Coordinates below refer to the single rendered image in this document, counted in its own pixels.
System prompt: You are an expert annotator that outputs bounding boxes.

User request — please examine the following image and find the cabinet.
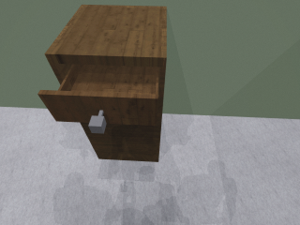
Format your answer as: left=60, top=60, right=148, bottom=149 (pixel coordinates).
left=44, top=5, right=167, bottom=162

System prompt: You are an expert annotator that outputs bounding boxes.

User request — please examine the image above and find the handle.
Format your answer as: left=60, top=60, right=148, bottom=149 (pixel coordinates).
left=88, top=110, right=107, bottom=134

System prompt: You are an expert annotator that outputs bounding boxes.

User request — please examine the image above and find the drawer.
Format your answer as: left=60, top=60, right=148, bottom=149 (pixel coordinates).
left=38, top=64, right=159, bottom=126

